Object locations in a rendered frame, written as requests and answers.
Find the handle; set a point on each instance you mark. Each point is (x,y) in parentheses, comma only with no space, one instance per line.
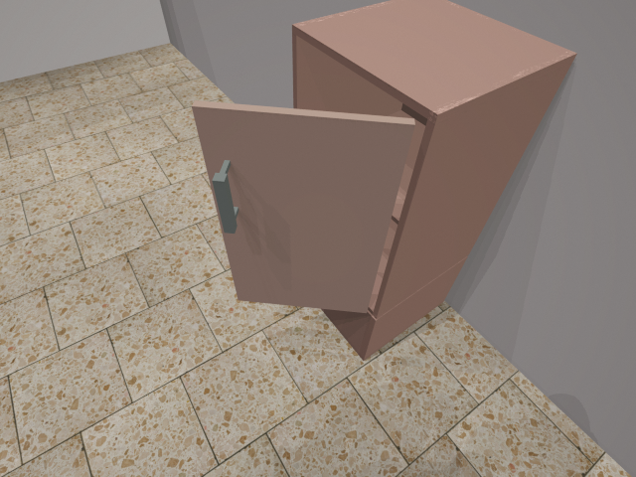
(222,189)

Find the cupboard door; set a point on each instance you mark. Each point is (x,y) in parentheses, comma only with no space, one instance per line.
(315,192)

